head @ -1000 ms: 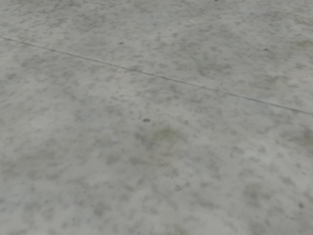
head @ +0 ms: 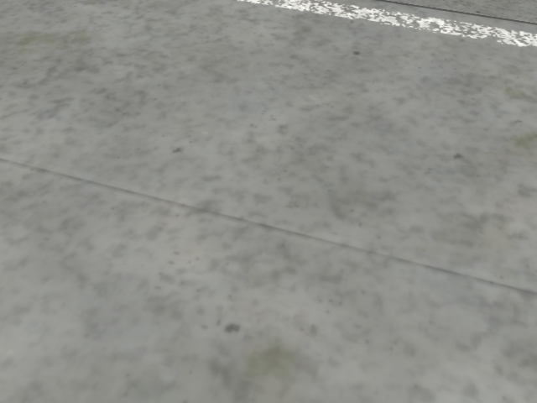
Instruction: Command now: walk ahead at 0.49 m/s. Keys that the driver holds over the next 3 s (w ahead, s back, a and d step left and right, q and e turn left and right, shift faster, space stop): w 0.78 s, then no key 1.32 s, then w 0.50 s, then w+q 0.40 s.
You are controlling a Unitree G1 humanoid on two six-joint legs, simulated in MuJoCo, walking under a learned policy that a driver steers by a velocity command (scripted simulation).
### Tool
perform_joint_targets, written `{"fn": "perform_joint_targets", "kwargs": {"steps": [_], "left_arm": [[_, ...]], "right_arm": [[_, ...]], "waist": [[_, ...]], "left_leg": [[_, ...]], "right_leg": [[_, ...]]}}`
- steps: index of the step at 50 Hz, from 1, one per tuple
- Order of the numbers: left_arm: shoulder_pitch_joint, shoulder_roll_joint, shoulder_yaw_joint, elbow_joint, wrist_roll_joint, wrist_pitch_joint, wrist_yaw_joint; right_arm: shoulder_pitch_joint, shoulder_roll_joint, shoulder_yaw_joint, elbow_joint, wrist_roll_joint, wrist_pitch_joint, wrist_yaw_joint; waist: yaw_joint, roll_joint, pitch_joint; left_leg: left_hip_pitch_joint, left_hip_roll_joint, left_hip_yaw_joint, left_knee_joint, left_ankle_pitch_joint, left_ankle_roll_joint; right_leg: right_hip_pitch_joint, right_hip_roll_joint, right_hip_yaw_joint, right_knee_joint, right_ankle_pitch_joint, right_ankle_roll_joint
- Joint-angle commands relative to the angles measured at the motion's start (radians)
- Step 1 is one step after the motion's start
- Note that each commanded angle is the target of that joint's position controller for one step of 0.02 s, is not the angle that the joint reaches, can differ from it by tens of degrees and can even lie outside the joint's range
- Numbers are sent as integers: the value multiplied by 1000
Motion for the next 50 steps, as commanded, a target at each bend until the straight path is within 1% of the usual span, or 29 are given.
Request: {"fn": "perform_joint_targets", "kwargs": {"steps": [1,6,9,11,13,14,15,16,17,18,19,20,21,22,24,28,32,37,39,40,41,42,43,44,45,46,47,48,50], "left_arm": [[34,46,14,-43,13,4,7],[-161,28,5,-95,0,-8,-10],[-241,35,2,-127,-9,-13,-29],[-258,49,4,-145,-10,-21,-42],[-193,78,16,-138,-9,-30,-49],[-85,109,34,-107,-7,-32,-47],[108,171,63,-52,-5,-34,-40],[271,288,90,-26,16,-30,-34],[305,251,80,-11,12,-25,-40],[232,174,56,-24,6,-27,-41],[136,132,42,-48,5,-25,-39],[58,104,31,-61,9,-24,-44],[20,77,23,-64,13,-26,-48],[14,65,19,-56,18,-27,-52],[48,82,24,-30,17,-32,-52],[116,113,33,5,16,-24,-30],[170,127,33,28,7,-16,-16],[245,135,39,76,-2,2,-9],[241,145,46,84,-5,11,-4],[222,147,46,83,-2,17,-2],[203,155,48,79,1,23,1],[183,150,45,74,3,30,2],[185,129,35,60,11,29,3],[266,54,10,49,33,15,-3],[364,5,-6,89,13,-3,-12],[307,105,22,91,-12,-10,-14],[206,116,25,57,-25,-7,-9],[155,104,27,50,-11,4,1],[175,71,33,55,7,40,16]], "right_arm": [[-38,-130,-20,-53,1,-18,-20],[64,-164,-27,-29,20,-2,-36],[112,-167,-30,-7,26,11,-37],[120,-173,-34,0,26,21,-40],[95,-188,-40,-3,26,32,-42],[73,-183,-37,-10,23,37,-42],[64,-149,-23,-24,11,39,-41],[141,-57,7,-52,0,23,-35],[179,-27,19,-37,19,-4,-28],[98,-143,-9,-52,42,-23,-24],[15,-165,-15,-77,51,-29,-25],[-24,-152,-18,-83,39,-24,-31],[-27,-143,-26,-83,26,-11,-36],[-7,-118,-25,-78,23,4,-37],[12,-86,-24,-74,20,24,-40],[-129,-86,-31,-125,10,29,-42],[-273,-66,-24,-164,15,21,-31],[-403,-69,-17,-213,26,11,-7],[-413,-80,-19,-227,27,3,5],[-389,-90,-24,-224,23,-1,8],[-328,-111,-34,-209,16,-5,8],[-195,-143,-54,-167,8,-9,5],[-49,-202,-74,-124,-3,-12,-1],[78,-283,-87,-103,-28,-5,-10],[99,-250,-74,-91,-13,7,-8],[46,-201,-60,-104,3,14,-5],[-64,-161,-46,-124,9,17,-8],[-139,-131,-35,-131,5,14,-6],[-198,-90,-22,-122,-14,10,-4]], "waist": [[46,77,55],[-25,79,58],[-51,87,81],[-44,93,82],[4,113,47],[65,111,-14],[142,80,-142],[149,-125,-313],[138,-264,-403],[134,-166,-273],[109,-99,-171],[76,-23,-99],[45,-23,-61],[22,-37,-45],[4,-31,-25],[26,-11,18],[68,-19,48],[103,-21,95],[89,-27,92],[68,-35,81],[34,-54,36],[-34,-55,-45],[-83,-18,-160],[-70,188,-323],[-51,319,-487],[-57,201,-408],[-27,151,-253],[6,73,-160],[65,95,-116]], "left_leg": [[-104,278,-206,-205,83,170],[12,269,-158,-185,84,123],[114,308,-171,-143,67,118],[177,340,-186,-99,82,107],[200,348,-186,-17,218,86],[186,310,-151,111,388,65],[81,248,-99,348,423,33],[-285,116,-20,757,99,-36],[-517,26,-124,973,-417,-52],[-613,96,-189,1063,-382,-29],[-616,152,-161,1045,-286,-16],[-571,192,-138,981,-205,-22],[-517,224,-140,913,-153,-26],[-465,234,-137,881,-123,-31],[-452,236,-121,840,-85,-45],[-567,240,-115,643,81,-72],[-527,208,-82,408,236,-73],[-555,185,-76,274,193,-51],[-535,175,-71,243,125,-28],[-478,157,-60,221,94,-16],[-368,119,-32,210,82,-3],[-187,77,-1,184,134,19],[74,141,-54,213,384,56],[478,403,-365,276,693,183],[606,545,-654,173,774,300],[469,495,-547,151,702,253],[309,451,-398,128,671,208],[150,400,-312,81,647,180],[-53,340,-216,13,609,149]], "right_leg": [[-25,-42,1,-138,158,27],[11,12,-44,-472,312,37],[-2,27,-45,-561,261,29],[8,37,-44,-605,185,4],[125,68,-69,-645,114,-26],[275,103,-97,-667,103,-49],[544,69,-55,-648,128,-92],[955,-192,323,-662,92,-225],[1086,-295,683,-826,-27,-313],[981,-260,588,-843,-64,-258],[837,-222,428,-855,-1,-218],[691,-176,317,-894,84,-198],[598,-135,239,-930,130,-179],[540,-110,193,-961,151,-173],[499,-92,129,-992,245,-187],[538,-87,65,-1019,328,-186],[557,-61,8,-1039,269,-156],[703,-115,13,-997,254,-151],[754,-140,17,-953,308,-140],[759,-134,8,-906,420,-124],[758,-118,-4,-828,610,-107],[736,-70,-33,-677,769,-78],[608,-5,-68,-467,680,-33],[253,129,-104,-83,171,33],[97,232,31,173,-464,63],[69,170,116,240,-439,51],[24,114,53,201,-379,47],[52,68,20,127,-310,54],[208,27,11,10,-220,58]]}}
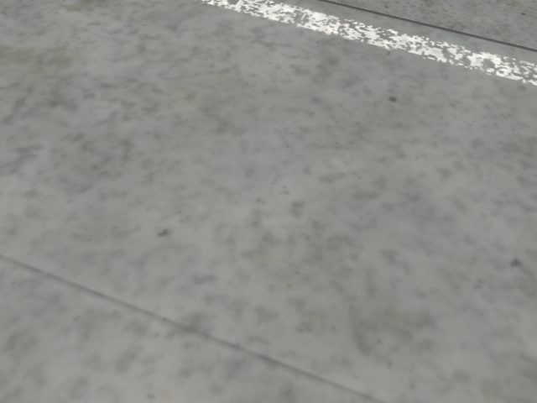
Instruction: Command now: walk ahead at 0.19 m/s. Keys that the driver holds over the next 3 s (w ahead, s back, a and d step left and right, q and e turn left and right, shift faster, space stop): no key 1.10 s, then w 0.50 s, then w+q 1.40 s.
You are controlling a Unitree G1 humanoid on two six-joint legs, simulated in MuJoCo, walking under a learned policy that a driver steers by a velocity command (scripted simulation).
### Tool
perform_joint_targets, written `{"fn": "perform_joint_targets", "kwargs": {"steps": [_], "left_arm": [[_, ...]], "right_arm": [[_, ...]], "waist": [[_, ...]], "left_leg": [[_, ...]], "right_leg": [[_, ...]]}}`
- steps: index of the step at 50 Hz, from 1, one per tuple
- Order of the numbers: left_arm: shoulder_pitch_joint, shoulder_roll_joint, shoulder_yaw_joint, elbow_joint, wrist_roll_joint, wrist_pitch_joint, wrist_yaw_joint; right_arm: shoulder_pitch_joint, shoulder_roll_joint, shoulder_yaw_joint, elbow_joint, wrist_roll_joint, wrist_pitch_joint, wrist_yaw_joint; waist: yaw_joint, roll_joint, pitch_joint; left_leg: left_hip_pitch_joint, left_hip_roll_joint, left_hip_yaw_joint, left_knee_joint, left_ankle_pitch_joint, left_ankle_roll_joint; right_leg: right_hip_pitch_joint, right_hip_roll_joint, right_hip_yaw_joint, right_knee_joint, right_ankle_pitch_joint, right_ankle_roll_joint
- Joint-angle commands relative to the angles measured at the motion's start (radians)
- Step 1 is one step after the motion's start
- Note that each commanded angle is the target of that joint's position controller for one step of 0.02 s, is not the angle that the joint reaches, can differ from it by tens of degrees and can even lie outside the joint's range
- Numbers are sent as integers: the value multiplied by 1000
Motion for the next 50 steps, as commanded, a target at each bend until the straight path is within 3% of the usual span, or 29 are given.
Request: {"fn": "perform_joint_targets", "kwargs": {"steps": [1,2,4,8,10,12,14,15,16,17,21,26,34,50], "left_arm": [[122,31,18,-16,10,28,18],[129,13,15,-17,10,36,22],[92,17,15,-31,14,45,31],[-1,44,20,-44,14,69,34],[-36,48,24,-47,14,75,34],[-40,43,24,-37,26,71,33],[-28,91,29,-35,36,65,35],[-53,142,43,-17,16,65,34],[-53,85,37,-9,12,61,26],[-59,53,29,-1,19,56,23],[-69,50,27,18,18,38,23],[-58,50,25,46,14,41,27],[-60,38,21,76,13,54,29],[-59,18,13,121,15,67,33]], "right_arm": [[8,-73,-9,-17,-22,-10,-1],[2,-79,-9,-8,-28,-12,-4],[-12,-98,-10,4,-29,-10,-16],[17,-125,-14,31,-14,16,-35],[23,-114,-10,42,-8,28,-40],[24,-90,-1,52,7,38,-43],[90,-63,6,70,-2,37,-40],[151,-63,0,78,-1,39,-41],[113,-71,0,82,-5,47,-47],[89,-74,-2,77,-1,55,-52],[87,-68,-3,94,-2,69,-58],[83,-64,-5,114,6,74,-58],[101,-61,-6,151,8,84,-64],[126,-47,0,192,7,82,-69]], "waist": [[40,97,-164],[53,112,-159],[58,125,-167],[18,120,-162],[7,116,-116],[22,94,-74],[-11,10,-57],[-70,-103,-47],[-33,-91,-39],[-30,-78,-36],[-26,-45,-68],[-16,-6,-82],[-14,24,-56],[-12,23,-11]], "left_leg": [[116,249,-176,-182,615,186],[87,237,-141,-193,645,192],[77,224,-105,-198,643,190],[85,226,-131,-237,256,170],[69,222,-161,-250,8,157],[45,182,-168,-225,-185,109],[19,110,-144,-152,-243,34],[30,41,-81,-155,-221,10],[109,26,-44,-121,-185,-7],[141,30,-40,-103,-158,-10],[177,46,-47,-74,-42,-2],[198,50,-45,-52,38,-8],[205,55,-47,-49,51,-16],[183,61,-59,-85,-45,-18]], "right_leg": [[23,-78,16,-60,96,8],[49,-76,9,-125,119,13],[76,-75,4,-268,174,19],[129,-70,-3,-446,266,20],[146,-64,-10,-531,265,11],[217,-49,-31,-689,333,-10],[283,-123,39,-748,506,-42],[241,-112,36,-733,412,-66],[160,-86,28,-765,286,-57],[133,-78,24,-784,258,-42],[182,-60,3,-753,404,-26],[217,-51,-8,-728,479,-33],[224,-36,-22,-727,472,-32],[215,-21,-36,-756,371,-20]]}}
Over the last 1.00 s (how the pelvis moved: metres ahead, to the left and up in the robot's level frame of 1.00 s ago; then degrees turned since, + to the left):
0.53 -0.02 -0.01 1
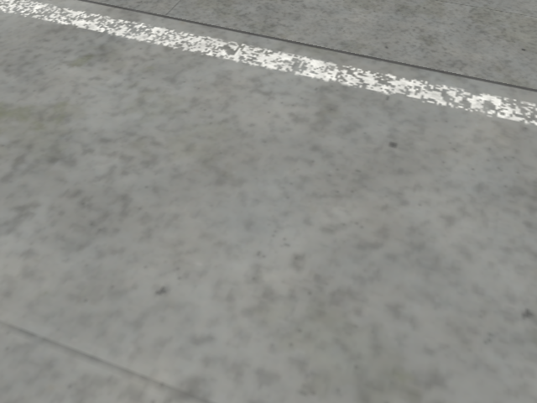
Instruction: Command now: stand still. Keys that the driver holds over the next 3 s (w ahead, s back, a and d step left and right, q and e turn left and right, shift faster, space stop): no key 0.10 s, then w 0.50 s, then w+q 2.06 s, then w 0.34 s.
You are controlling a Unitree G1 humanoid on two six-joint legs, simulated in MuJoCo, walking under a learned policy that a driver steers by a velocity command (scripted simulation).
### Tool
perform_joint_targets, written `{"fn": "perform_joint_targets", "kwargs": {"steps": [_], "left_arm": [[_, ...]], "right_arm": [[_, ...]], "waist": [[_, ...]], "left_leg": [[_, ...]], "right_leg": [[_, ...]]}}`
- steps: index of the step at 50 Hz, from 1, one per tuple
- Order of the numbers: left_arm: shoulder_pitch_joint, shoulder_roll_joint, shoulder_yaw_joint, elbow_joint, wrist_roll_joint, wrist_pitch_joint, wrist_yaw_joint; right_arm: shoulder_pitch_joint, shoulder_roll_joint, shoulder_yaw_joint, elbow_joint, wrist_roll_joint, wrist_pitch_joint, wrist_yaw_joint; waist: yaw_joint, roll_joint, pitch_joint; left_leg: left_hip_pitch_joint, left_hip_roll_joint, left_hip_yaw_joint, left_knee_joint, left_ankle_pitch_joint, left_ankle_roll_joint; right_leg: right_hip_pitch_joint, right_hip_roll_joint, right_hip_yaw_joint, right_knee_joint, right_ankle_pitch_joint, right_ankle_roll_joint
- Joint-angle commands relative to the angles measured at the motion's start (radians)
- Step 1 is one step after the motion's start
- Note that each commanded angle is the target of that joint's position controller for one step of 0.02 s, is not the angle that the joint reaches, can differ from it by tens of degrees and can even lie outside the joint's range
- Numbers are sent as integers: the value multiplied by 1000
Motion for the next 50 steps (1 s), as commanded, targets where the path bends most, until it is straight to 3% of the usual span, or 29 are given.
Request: {"fn": "perform_joint_targets", "kwargs": {"steps": [1,5,6,7,8,10,11,13,15,17,20,21,22,23,24,25,26,28,31,35,41,43,44,45,46,47,48,49,50], "left_arm": [[37,90,12,-13,0,-5,4],[47,87,9,-3,0,-5,5],[68,76,6,9,0,-4,5],[73,80,9,12,-7,-3,7],[65,86,11,4,-11,-6,8],[9,62,6,-34,-12,-27,2],[-12,63,7,-48,-16,-41,-7],[-24,80,17,-65,-30,-60,-21],[-17,90,24,-68,-36,-77,-29],[7,68,24,-54,-32,-88,-32],[213,60,37,32,-26,-80,-37],[298,88,45,46,-24,-80,-35],[405,197,63,44,-17,-84,-30],[429,226,55,46,1,-105,-45],[335,192,38,25,0,-123,-50],[256,145,21,-2,-4,-132,-57],[196,136,12,-23,-3,-133,-65],[182,98,-3,-35,1,-126,-66],[267,115,-4,-20,8,-119,-45],[284,140,2,-33,12,-114,-23],[323,144,13,-28,1,-104,-18],[293,176,22,-46,1,-97,-14],[281,196,27,-56,1,-90,-9],[263,213,32,-69,6,-80,-5],[234,225,32,-87,4,-76,-6],[229,203,21,-121,17,-90,-10],[325,54,-24,-152,5,-129,-41],[202,133,-4,-182,-31,-178,-56],[98,185,8,-226,-58,-192,-55]], "right_arm": [[34,-94,-14,-18,0,-7,-3],[44,-89,-12,-13,0,-8,-3],[65,-85,-12,-2,0,-7,-4],[76,-110,-22,1,8,-3,-6],[86,-145,-34,-3,17,-2,-9],[151,-200,-55,-2,25,-14,-8],[160,-213,-63,-5,23,-26,-9],[141,-187,-60,-23,11,-53,-5],[91,-166,-57,-51,29,-66,0],[64,-187,-62,-61,36,-62,5],[65,-182,-60,-65,44,-50,11],[38,-136,-46,-78,37,-55,15],[24,-58,-26,-106,20,-65,18],[-1,-53,-27,-142,33,-83,19],[-33,-86,-31,-159,57,-98,24],[-37,-115,-34,-160,56,-107,30],[-25,-123,-41,-147,41,-112,29],[-24,-143,-55,-137,26,-105,31],[-79,-100,-51,-151,23,-85,38],[-236,-62,-33,-212,31,-76,54],[-373,-61,-19,-283,36,-78,94],[-355,-88,-30,-298,32,-84,106],[-306,-114,-43,-294,31,-84,109],[-182,-157,-65,-269,32,-82,109],[-14,-212,-96,-229,34,-76,103],[145,-293,-123,-206,26,-63,81],[156,-336,-123,-225,25,-60,76],[171,-265,-103,-205,13,-60,70],[115,-209,-90,-216,12,-71,66]], "waist": [[2,0,-3],[2,2,2],[1,11,-20],[-5,30,-5],[-14,66,24],[-47,169,74],[-52,180,102],[-38,146,113],[-12,106,85],[13,110,48],[93,68,7],[129,-29,-4],[142,-300,-47],[130,-313,-49],[86,-191,36],[58,-120,69],[30,-77,60],[13,-83,50],[27,-79,42],[56,-70,66],[71,-61,110],[33,-95,62],[0,-126,14],[-65,-154,-58],[-151,-146,-145],[-194,-17,-264],[-83,243,-422],[-135,146,-417],[-122,109,-270]], "left_leg": [[-29,47,-50,-105,114,20],[-34,47,-53,-114,92,22],[-25,42,-52,-128,-27,27],[-34,43,-67,-141,-209,46],[-54,79,-123,-175,-395,79],[-44,266,-382,-314,-620,181],[-62,345,-489,-363,-611,229],[0,394,-538,-374,-499,247],[31,332,-411,-352,-350,185],[-53,240,-254,-311,-239,146],[-252,156,-146,-144,-261,128],[-338,108,-83,60,-167,90],[-504,17,49,468,-191,19],[-655,-23,-75,697,-283,34],[-763,49,-129,807,-204,59],[-783,88,-128,814,-86,76],[-740,114,-121,764,6,79],[-635,139,-103,635,101,63],[-629,125,-62,515,184,28],[-581,93,-35,280,328,20],[-537,54,6,116,321,79],[-441,4,59,111,238,114],[-368,-32,87,125,185,131],[-227,-72,105,124,151,151],[19,-90,83,63,198,185],[353,94,-216,69,154,251],[672,367,-836,-106,-32,469],[648,334,-867,-213,-81,410],[520,294,-693,-215,-14,354]], "right_leg": [[1,-16,10,-70,135,-27],[-4,-15,9,-75,117,-25],[2,1,-10,-67,24,-26],[-31,31,-43,-22,-117,-33],[-91,52,-69,38,-241,-42],[-235,43,-88,246,-234,-55],[-284,0,-47,354,-209,-69],[-424,-62,22,520,-279,-91],[-404,-87,23,389,-239,-101],[-203,-37,-53,198,-166,-91],[146,61,-146,38,-8,-63],[243,-21,-13,-34,-59,-89],[334,-269,384,-211,-194,-184],[317,-397,739,-343,-412,-310],[271,-407,720,-341,-490,-310],[238,-357,586,-329,-414,-265],[199,-306,466,-332,-271,-225],[149,-232,282,-345,-20,-178],[178,-199,151,-350,230,-182],[152,-183,24,-391,284,-163],[279,-231,-105,-355,433,-149],[334,-245,-140,-246,794,-133],[365,-249,-154,-148,1003,-122],[361,-242,-169,21,1142,-107],[258,-212,-183,248,1120,-80],[-40,-160,-176,582,735,-47],[-447,84,-50,987,-241,14],[-559,42,138,1059,-235,-34],[-612,-11,123,1021,-173,-62]]}}
Over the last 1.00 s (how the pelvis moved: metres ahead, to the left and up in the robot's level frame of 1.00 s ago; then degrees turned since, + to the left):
0.09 -0.02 0.00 0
